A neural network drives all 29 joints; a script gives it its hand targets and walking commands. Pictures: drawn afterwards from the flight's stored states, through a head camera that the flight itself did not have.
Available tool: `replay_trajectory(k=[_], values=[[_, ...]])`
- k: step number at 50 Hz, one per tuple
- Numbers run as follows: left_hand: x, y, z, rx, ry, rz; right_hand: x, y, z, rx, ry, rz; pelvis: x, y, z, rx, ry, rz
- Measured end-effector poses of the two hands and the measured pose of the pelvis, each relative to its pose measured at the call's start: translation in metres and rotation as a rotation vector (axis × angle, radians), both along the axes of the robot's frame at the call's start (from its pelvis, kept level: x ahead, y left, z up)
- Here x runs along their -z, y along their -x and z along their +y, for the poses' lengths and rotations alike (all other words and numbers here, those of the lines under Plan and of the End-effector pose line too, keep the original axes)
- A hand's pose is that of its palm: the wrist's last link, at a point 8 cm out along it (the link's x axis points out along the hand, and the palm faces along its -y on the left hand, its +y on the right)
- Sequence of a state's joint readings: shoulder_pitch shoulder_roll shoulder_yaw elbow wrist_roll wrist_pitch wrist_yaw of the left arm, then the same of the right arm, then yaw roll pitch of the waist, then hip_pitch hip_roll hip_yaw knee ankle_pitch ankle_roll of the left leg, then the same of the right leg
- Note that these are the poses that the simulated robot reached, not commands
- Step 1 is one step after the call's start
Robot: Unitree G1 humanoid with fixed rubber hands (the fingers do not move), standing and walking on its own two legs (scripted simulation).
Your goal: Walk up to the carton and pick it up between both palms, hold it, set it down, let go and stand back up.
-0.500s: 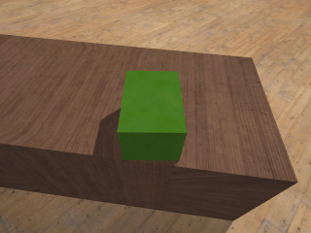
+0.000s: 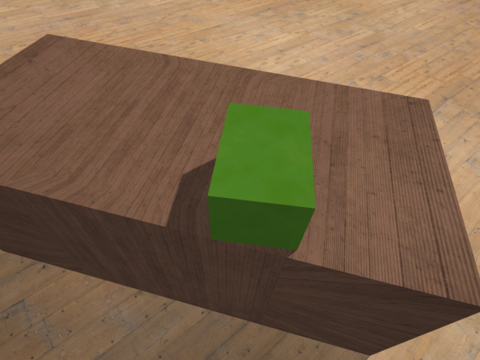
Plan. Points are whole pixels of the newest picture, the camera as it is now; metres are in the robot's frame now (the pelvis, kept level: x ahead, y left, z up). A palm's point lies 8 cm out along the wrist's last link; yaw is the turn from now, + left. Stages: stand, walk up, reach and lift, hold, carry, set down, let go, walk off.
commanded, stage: walk up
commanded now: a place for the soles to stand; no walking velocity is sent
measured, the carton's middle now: (261, 173) +0.51 -0.04 -0.05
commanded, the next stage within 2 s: reach and lift in 0.92 s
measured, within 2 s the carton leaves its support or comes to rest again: neither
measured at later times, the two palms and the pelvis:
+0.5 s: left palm out of the picture +0.02 +0.26 -0.14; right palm out of the picture +0.05 -0.26 -0.12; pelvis +0.01 -0.01 +0.00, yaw +5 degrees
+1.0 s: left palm out of the picture -0.02 +0.25 -0.14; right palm out of the picture +0.09 -0.26 -0.13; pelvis +0.00 -0.02 -0.01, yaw +7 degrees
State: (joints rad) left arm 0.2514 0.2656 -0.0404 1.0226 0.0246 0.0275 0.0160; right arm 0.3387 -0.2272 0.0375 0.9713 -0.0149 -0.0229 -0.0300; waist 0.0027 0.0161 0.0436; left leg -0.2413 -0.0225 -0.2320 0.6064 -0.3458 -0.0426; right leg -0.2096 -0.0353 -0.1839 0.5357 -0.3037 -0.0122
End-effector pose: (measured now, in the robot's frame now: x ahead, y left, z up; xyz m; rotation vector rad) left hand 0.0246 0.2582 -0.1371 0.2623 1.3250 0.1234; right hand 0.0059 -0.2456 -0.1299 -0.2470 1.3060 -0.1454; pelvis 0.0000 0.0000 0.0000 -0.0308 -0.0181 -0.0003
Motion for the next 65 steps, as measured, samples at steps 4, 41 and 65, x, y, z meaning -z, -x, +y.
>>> replay_trajectory(k=[4,41,65], values=[[0.002,-0.001,0.003,-0.015,-0.001,-0.008,-0.001,-0.01,0.0,-0.02,0.008,-0.017,0.001,-0.001,0.001,-0.016,0.0,0.001],[0.004,0.035,-0.011,-0.142,0.023,0.024,-0.004,-0.075,-0.001,-0.181,0.002,-0.072,0.001,-0.01,-0.011,-0.143,-0.008,0.012],[-0.053,-0.118,-0.045,-0.053,0.032,-0.246,-0.033,-0.146,-0.024,-0.133,-0.072,-0.401,0.007,0.032,-0.034,-0.038,-0.035,-0.034]])
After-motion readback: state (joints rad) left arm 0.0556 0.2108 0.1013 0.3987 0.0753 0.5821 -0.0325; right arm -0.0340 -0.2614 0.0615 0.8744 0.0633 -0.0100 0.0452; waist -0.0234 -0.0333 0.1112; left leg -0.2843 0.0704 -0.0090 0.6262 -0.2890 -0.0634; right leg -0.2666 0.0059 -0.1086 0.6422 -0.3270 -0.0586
